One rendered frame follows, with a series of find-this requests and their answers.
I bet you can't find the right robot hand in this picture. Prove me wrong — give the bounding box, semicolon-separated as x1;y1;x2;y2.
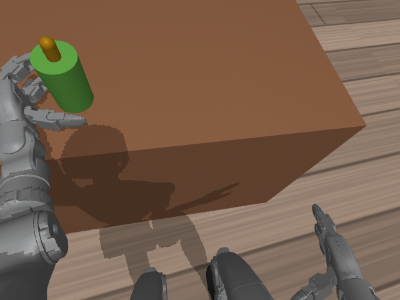
290;204;363;300

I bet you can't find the bottle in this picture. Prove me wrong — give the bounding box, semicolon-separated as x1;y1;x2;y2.
30;36;94;113

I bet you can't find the left robot hand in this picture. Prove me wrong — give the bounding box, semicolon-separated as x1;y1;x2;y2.
0;52;87;131

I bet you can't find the left robot arm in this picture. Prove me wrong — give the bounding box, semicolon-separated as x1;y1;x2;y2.
0;121;68;300

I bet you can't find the right robot arm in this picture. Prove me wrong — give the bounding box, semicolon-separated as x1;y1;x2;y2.
336;279;380;300

